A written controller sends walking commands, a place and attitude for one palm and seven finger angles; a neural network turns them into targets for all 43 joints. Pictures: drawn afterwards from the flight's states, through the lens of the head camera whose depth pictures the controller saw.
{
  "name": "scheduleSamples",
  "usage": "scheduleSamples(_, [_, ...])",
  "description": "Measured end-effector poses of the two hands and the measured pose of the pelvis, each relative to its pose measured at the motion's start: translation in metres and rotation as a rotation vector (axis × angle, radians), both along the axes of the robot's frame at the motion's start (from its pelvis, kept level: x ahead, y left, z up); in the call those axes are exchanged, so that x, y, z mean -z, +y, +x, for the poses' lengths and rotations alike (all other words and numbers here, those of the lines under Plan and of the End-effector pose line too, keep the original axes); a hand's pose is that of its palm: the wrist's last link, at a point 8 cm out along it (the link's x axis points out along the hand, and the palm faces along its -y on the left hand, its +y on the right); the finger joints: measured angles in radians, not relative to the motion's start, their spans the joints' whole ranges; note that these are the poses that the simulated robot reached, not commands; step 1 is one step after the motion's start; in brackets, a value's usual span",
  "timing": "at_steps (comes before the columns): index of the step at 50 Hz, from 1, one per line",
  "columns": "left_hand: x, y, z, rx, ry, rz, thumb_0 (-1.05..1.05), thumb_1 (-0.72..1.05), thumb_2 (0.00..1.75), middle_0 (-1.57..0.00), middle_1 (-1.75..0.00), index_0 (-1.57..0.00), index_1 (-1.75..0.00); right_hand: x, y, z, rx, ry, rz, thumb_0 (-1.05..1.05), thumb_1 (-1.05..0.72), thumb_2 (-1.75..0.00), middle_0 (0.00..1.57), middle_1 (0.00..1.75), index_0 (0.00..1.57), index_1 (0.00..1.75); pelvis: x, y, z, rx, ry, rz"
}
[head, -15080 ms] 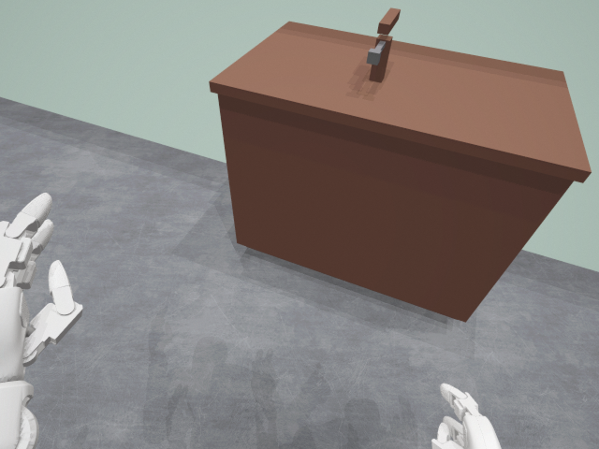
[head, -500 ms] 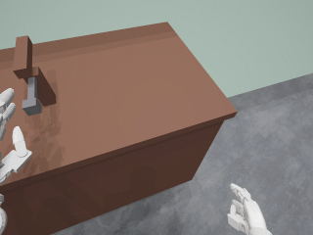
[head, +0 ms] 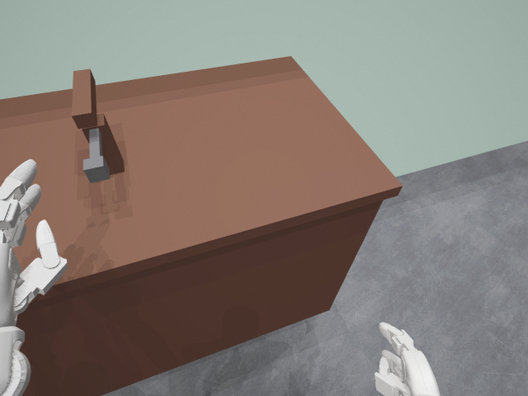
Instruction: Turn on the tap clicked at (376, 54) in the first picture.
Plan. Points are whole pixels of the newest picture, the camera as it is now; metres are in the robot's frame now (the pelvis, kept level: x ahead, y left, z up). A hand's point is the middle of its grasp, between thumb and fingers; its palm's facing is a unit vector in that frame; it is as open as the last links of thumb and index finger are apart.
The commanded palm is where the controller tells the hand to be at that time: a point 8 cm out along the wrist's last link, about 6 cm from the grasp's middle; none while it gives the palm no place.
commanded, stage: come to a stop and stand still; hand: left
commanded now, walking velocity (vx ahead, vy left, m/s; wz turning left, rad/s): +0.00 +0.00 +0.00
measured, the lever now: (96, 169) +0.39 +0.30 +0.12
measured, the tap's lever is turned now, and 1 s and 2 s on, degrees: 0 0 0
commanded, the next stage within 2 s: look again from close up in 1.48 s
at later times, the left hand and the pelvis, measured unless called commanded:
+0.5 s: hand (65, 234) +0.24 +0.24 +0.18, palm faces +0.42 -0.80 -0.43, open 7.4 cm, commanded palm +0.16 +0.26 +0.17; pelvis -0.01 -0.01 +0.00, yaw -1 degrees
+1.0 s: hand (87, 242) +0.25 +0.24 +0.15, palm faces +0.34 -0.86 -0.37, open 7.4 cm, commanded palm +0.19 +0.27 +0.17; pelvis +0.02 -0.01 +0.00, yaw -1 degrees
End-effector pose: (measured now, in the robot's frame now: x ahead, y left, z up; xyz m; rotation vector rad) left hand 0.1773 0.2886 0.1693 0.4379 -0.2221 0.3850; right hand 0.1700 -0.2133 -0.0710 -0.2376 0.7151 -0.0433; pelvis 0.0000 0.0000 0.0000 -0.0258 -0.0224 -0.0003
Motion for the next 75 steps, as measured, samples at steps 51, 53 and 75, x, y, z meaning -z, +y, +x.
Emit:
scheduleSamples(51, [0.007,-0.007,0.033,0.073,0.002,0.002,0.01,0.89,0.90,-0.21,-0.30,-0.21,-0.30,-0.018,-0.008,0.033,0.016,-0.074,-0.011,0.01,-0.90,-0.90,0.20,0.30,0.20,0.30,0.000,-0.007,0.022,0.011,0.023,0.004])
scheduleSamples(53, [0.009,-0.003,0.031,0.065,0.012,-0.002,0.01,0.89,0.90,-0.22,-0.30,-0.22,-0.30,-0.018,-0.003,0.032,0.008,-0.068,-0.009,0.01,-0.90,-0.90,0.20,0.30,0.20,0.30,0.000,-0.005,0.021,0.010,0.022,0.003])
scheduleSamples(75, [0.008,0.013,0.008,0.025,0.006,-0.007,0.01,0.89,0.90,-0.21,-0.30,-0.21,-0.30,-0.007,0.010,-0.001,0.013,-0.013,-0.006,0.01,-0.90,-0.90,0.20,0.30,0.21,0.30,0.000,0.010,0.004,0.000,0.000,0.001])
